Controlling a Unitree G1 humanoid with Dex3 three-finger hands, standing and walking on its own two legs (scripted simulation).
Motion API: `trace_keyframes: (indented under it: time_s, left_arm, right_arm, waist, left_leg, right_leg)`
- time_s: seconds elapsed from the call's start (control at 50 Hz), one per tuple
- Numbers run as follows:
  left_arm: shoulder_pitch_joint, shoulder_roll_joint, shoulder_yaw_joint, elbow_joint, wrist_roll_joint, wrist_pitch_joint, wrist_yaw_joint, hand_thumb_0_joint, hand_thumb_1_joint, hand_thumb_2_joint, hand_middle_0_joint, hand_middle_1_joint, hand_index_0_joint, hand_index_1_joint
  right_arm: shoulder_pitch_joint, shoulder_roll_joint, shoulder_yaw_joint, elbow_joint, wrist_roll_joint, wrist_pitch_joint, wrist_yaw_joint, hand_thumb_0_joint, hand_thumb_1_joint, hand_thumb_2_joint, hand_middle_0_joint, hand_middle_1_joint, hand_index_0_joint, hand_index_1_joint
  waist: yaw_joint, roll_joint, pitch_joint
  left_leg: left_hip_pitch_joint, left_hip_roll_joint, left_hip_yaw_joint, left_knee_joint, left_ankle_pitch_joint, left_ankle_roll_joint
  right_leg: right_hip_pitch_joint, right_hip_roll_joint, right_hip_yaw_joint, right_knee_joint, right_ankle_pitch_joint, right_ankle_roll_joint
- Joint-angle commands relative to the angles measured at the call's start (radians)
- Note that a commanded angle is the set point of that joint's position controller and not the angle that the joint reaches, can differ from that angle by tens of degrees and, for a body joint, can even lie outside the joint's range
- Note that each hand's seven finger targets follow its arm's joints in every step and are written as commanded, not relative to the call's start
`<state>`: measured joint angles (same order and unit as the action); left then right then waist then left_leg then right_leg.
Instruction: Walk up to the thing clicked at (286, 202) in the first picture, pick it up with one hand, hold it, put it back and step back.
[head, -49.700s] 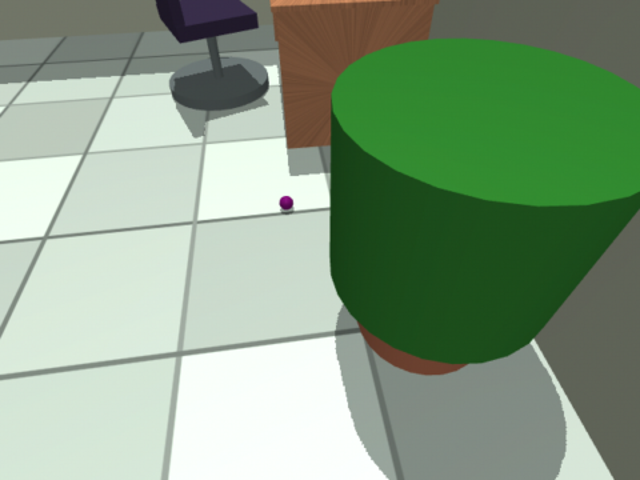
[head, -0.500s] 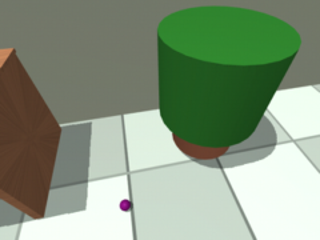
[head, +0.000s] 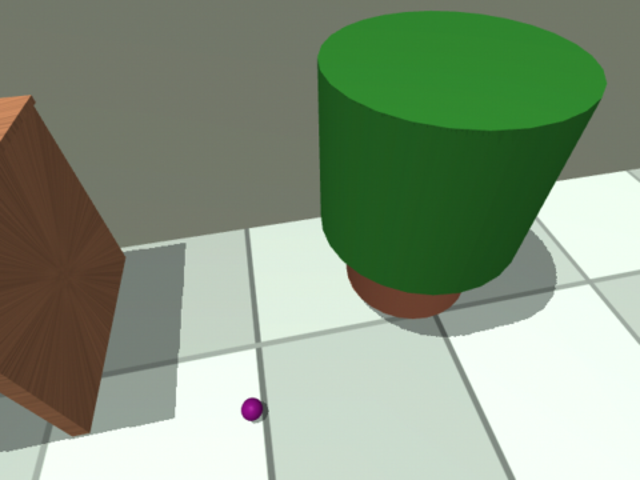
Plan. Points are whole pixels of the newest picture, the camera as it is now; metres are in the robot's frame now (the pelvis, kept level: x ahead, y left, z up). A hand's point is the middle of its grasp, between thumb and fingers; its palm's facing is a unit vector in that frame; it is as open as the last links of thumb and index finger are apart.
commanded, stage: stand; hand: left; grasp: from above
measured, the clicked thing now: (252, 409) +0.47 +0.25 -0.75
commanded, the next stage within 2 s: rise first in 0.54 s
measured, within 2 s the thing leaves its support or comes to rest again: neither
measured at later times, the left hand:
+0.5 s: hand out of the picture +0.07 +0.26 -0.16, palm faces -0.03 -0.94 -0.35, open 7.4 cm
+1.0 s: hand out of the picture +0.15 +0.26 -0.18, palm faces -0.06 -0.92 -0.37, open 11.2 cm
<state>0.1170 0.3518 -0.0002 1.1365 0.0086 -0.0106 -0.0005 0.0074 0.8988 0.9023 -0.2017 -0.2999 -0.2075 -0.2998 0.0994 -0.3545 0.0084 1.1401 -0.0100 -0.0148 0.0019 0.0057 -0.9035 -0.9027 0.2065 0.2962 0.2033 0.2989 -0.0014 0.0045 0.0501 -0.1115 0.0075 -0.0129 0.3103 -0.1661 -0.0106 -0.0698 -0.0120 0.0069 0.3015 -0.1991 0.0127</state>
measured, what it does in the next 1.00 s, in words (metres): stands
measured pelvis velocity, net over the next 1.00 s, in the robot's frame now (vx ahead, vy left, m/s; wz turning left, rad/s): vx -0.01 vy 0.01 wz -0.01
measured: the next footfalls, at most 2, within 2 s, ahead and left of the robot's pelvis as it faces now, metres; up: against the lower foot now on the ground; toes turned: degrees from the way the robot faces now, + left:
none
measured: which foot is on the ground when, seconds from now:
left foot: down 0.00-1.00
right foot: down 0.00-1.00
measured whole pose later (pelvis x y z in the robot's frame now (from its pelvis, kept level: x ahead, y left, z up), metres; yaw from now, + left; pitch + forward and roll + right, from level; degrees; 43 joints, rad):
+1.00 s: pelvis -0.01 +0.01 -0.03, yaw -1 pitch +9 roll -1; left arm 0.02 0.33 0.14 0.89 0.13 0.12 -0.02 0.01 0.06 0.93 -0.11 -0.92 -0.13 -0.90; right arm 0.25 -0.24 -0.01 0.70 0.03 -0.04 -0.02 0.01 -0.90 -0.90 0.21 0.30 0.20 0.30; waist -0.04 0.01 -0.04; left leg -0.53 0.02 -0.01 0.71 -0.33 0.00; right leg -0.48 0.00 0.01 0.69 -0.36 0.02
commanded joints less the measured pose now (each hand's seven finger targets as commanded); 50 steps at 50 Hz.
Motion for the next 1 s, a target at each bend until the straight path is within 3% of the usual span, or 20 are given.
trace_keyframes:
  time_s: [0.0,0.04,0.22,0.26,0.4,0.48,0.6,0.62,0.64,0.66,0.68,0.7,0.72,0.74,0.76,0.8,0.82,0.88,0.96,0.98]
  left_arm:
    - [-0.04,0.215,0.043,-0.06,-0.002,-0.018,0.011,0.0,0.9,0.9,-0.2,-0.3,-0.2,-0.301]
    - [-0.033,0.216,0.043,-0.057,-0.003,-0.017,0.011,0.0,0.9,0.9,-0.2,-0.3,-0.2,-0.301]
    - [-0.027,0.213,0.041,-0.059,-0.003,-0.019,0.011,0.0,0.9,0.9,-0.2,-0.3,-0.2,-0.301]
    - [-0.023,0.217,0.043,-0.061,0.0,-0.018,0.011,0.0,0.9,0.9,-0.2,-0.3,-0.2,-0.301]
    - [-0.024,0.219,0.042,-0.066,0.0,-0.02,0.012,0.0,0.9,0.9,-0.2,-0.3,-0.2,-0.301]
    - [-0.019,0.215,0.04,-0.064,0.001,-0.02,0.014,0.0,0.9,0.9,-0.2,-0.3,-0.2,-0.301]
    - [-0.019,0.214,0.04,-0.067,0.001,-0.018,0.013,0.0,0.9,0.9,-0.2,-0.3,-0.2,-0.301]
    - [-0.015,0.211,0.039,-0.065,0.0,-0.019,0.013,0.0,0.82,0.906,-0.199,-0.378,-0.195,-0.38]
    - [-0.366,0.047,0.041,-0.416,-0.051,-0.111,0.026,0.0,0.74,0.976,-0.256,-0.454,-0.203,-0.46]
    - [-0.495,0.096,0.06,-0.345,-0.048,-0.102,0.03,0.0,0.66,0.932,-0.231,-0.534,-0.196,-0.54]
    - [-0.302,0.18,0.116,-0.19,-0.028,-0.068,0.032,0.0,0.582,0.913,-0.217,-0.614,-0.196,-0.62]
    - [-0.264,0.196,0.137,-0.115,-0.006,-0.048,0.016,0.0,0.502,0.894,-0.185,-0.694,-0.184,-0.7]
    - [-0.328,0.22,0.148,-0.118,0.014,-0.04,0.002,0.0,0.422,0.904,-0.163,-0.774,-0.164,-0.78]
    - [-0.307,0.247,0.177,-0.118,0.045,-0.042,-0.008,0.0,0.342,0.882,-0.155,-0.854,-0.173,-0.838]
    - [-0.193,0.237,0.2,-0.075,0.075,-0.028,-0.019,0.0,0.262,0.877,-0.153,-0.906,-0.177,-0.881]
    - [-0.099,0.221,0.22,-0.155,0.094,-0.004,-0.026,0.0,0.102,0.914,-0.092,-1.01,-0.125,-0.975]
    - [-0.087,0.214,0.213,-0.204,0.102,0.016,-0.021,0.0,0.022,0.934,-0.077,-1.037,-0.106,-1.006]
    - [-0.057,0.167,0.191,-0.256,0.122,0.106,-0.015,0.0,-0.218,0.95,-0.074,-1.049,-0.091,-1.031]
    - [-0.073,0.154,0.187,-0.348,0.137,0.172,-0.002,0.0,-0.508,0.968,-0.076,-1.081,-0.081,-1.075]
    - [-0.054,0.172,0.21,-0.372,0.141,0.179,0.002,0.0,-0.531,0.974,-0.074,-1.081,-0.076,-1.079]
  right_arm:
    - [-0.039,-0.208,-0.041,-0.059,0.004,-0.017,-0.011,0.0,-0.9,-0.9,0.2,0.3,0.2,0.3]
    - [-0.037,-0.209,-0.041,-0.057,0.005,-0.016,-0.011,0.0,-0.9,-0.9,0.2,0.3,0.2,0.3]
    - [-0.036,-0.21,-0.04,-0.06,0.004,-0.018,-0.01,0.0,-0.9,-0.9,0.2,0.3,0.2,0.3]
    - [-0.03,-0.21,-0.041,-0.06,0.003,-0.016,-0.01,0.0,-0.9,-0.9,0.2,0.3,0.2,0.3]
    - [-0.035,-0.211,-0.043,-0.064,0.003,-0.02,-0.012,0.0,-0.9,-0.9,0.2,0.3,0.2,0.3]
    - [-0.03,-0.213,-0.044,-0.063,0.004,-0.015,-0.011,0.0,-0.9,-0.9,0.2,0.3,0.2,0.3]
    - [-0.035,-0.213,-0.044,-0.066,0.004,-0.018,-0.012,0.0,-0.9,-0.9,0.2,0.3,0.2,0.3]
    - [-0.034,-0.218,-0.044,-0.065,0.004,-0.018,-0.012,0.0,-0.931,-0.92,0.201,0.305,0.202,0.305]
    - [-0.004,-0.046,-0.002,-0.344,0.071,-0.067,-0.03,0.0,-0.99,-0.921,0.199,0.3,0.2,0.3]
    - [0.049,-0.077,-0.009,-0.283,0.069,-0.064,-0.04,0.0,-0.928,-0.907,0.199,0.3,0.199,0.3]
    - [0.092,-0.109,-0.032,-0.291,0.074,-0.053,-0.051,0.0,-0.914,-0.905,0.199,0.3,0.199,0.3]
    - [0.111,-0.109,-0.046,-0.304,0.064,-0.048,-0.052,0.0,-0.897,-0.898,0.199,0.3,0.199,0.3]
    - [0.115,-0.103,-0.052,-0.331,0.059,-0.05,-0.052,0.0,-0.887,-0.896,0.199,0.3,0.2,0.3]
    - [0.127,-0.103,-0.071,-0.357,0.043,-0.056,-0.052,0.0,-0.892,-0.897,0.199,0.3,0.2,0.3]
    - [0.157,-0.102,-0.087,-0.369,0.031,-0.056,-0.047,0.0,-0.906,-0.899,0.2,0.3,0.2,0.3]
    - [0.16,-0.094,-0.096,-0.438,0.029,-0.059,-0.036,0.0,-0.918,-0.903,0.199,0.3,0.2,0.3]
    - [0.145,-0.088,-0.094,-0.471,0.035,-0.06,-0.035,0.0,-0.906,-0.899,0.2,0.3,0.2,0.3]
    - [0.119,-0.078,-0.093,-0.54,0.044,-0.056,-0.031,0.0,-0.886,-0.894,0.2,0.3,0.2,0.3]
    - [0.115,-0.063,-0.085,-0.595,0.044,-0.071,-0.024,0.0,-0.887,-0.895,0.201,0.3,0.2,0.3]
    - [0.125,-0.059,-0.088,-0.6,0.042,-0.076,-0.025,0.0,-0.874,-0.893,0.201,0.3,0.2,0.3]
  waist:
    - [0.002,-0.016,-0.072]
    - [0.0,-0.005,-0.058]
    - [0.003,-0.002,-0.058]
    - [0.004,-0.008,-0.064]
    - [0.003,-0.008,-0.087]
    - [0.002,-0.013,-0.073]
    - [0.005,0.002,-0.078]
    - [0.007,0.0,-0.073]
    - [-0.121,0.003,0.002]
    - [-0.091,0.006,-0.056]
    - [-0.059,-0.005,-0.041]
    - [-0.055,-0.053,-0.077]
    - [-0.048,-0.075,-0.105]
    - [-0.028,-0.052,-0.2]
    - [-0.008,-0.006,-0.255]
    - [0.035,0.068,-0.32]
    - [0.041,0.078,-0.315]
    - [0.013,0.018,-0.279]
    - [-0.01,0.002,-0.223]
    - [-0.004,0.01,-0.246]
  left_leg:
    - [0.034,0.118,-0.088,-0.029,0.182,0.028]
    - [0.021,0.115,-0.09,-0.037,0.139,0.028]
    - [0.022,0.119,-0.094,-0.037,0.162,0.028]
    - [0.018,0.115,-0.091,-0.039,0.121,0.03]
    - [0.049,0.123,-0.088,-0.017,0.217,0.032]
    - [0.027,0.118,-0.089,-0.025,0.166,0.034]
    - [0.036,0.119,-0.089,-0.026,0.217,0.032]
    - [0.036,0.121,-0.089,-0.023,0.207,0.035]
    - [-0.095,-0.009,0.045,0.049,0.021,0.021]
    - [-0.092,-0.014,0.038,0.072,0.002,0.02]
    - [-0.119,-0.009,0.039,0.08,-0.006,0.018]
    - [-0.156,-0.016,0.034,0.132,0.003,0.024]
    - [-0.191,-0.013,0.03,0.182,0.022,0.029]
    - [-0.192,-0.016,0.03,0.223,0.056,0.025]
    - [-0.206,-0.024,0.029,0.259,0.086,0.019]
    - [-0.226,-0.027,0.026,0.287,0.114,0.006]
    - [-0.224,-0.026,0.023,0.267,0.113,0.002]
    - [-0.276,-0.022,0.014,0.28,0.073,0.01]
    - [-0.376,-0.013,0.016,0.361,-0.019,0.014]
    - [-0.396,-0.012,0.013,0.382,-0.042,0.015]
  right_leg:
    - [-0.024,-0.12,0.079,-0.044,0.156,-0.032]
    - [-0.026,-0.117,0.078,-0.051,0.124,-0.031]
    - [-0.029,-0.118,0.079,-0.046,0.134,-0.03]
    - [-0.026,-0.118,0.08,-0.051,0.118,-0.029]
    - [-0.014,-0.124,0.077,-0.035,0.195,-0.033]
    - [-0.013,-0.12,0.072,-0.047,0.157,-0.028]
    - [-0.014,-0.12,0.071,-0.034,0.181,-0.031]
    - [-0.012,-0.123,0.076,-0.041,0.176,-0.029]
    - [-0.261,0.013,-0.015,0.044,0.103,-0.018]
    - [-0.222,0.01,-0.022,0.065,0.085,-0.018]
    - [-0.214,0.017,-0.035,0.075,0.053,-0.024]
    - [-0.244,0.018,-0.033,0.106,0.046,-0.026]
    - [-0.27,0.019,-0.033,0.15,0.063,-0.024]
    - [-0.258,0.014,-0.027,0.198,0.103,-0.026]
    - [-0.268,0.013,-0.026,0.238,0.121,-0.031]
    - [-0.255,0.02,-0.025,0.286,0.113,-0.041]
    - [-0.255,0.024,-0.029,0.276,0.105,-0.044]
    - [-0.287,0.032,-0.034,0.275,0.065,-0.037]
    - [-0.41,0.036,-0.039,0.347,-0.031,-0.032]
    - [-0.431,0.036,-0.038,0.371,-0.052,-0.033]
